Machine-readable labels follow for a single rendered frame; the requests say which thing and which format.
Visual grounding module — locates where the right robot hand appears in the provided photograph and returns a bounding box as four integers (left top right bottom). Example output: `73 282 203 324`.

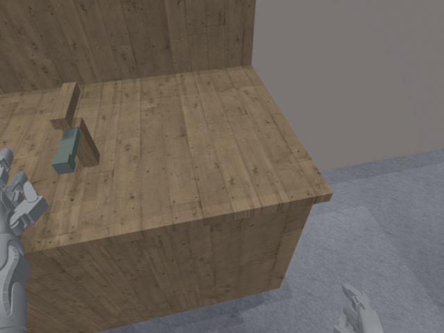
334 283 386 333

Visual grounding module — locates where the left robot hand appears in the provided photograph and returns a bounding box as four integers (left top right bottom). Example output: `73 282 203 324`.
0 148 49 240

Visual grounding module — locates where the counter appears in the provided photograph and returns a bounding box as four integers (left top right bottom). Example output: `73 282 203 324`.
0 0 333 333

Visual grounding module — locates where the left robot forearm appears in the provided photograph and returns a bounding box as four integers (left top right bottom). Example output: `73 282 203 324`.
0 234 31 333

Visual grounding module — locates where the tap lever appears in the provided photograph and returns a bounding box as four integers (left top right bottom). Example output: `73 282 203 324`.
51 128 80 175

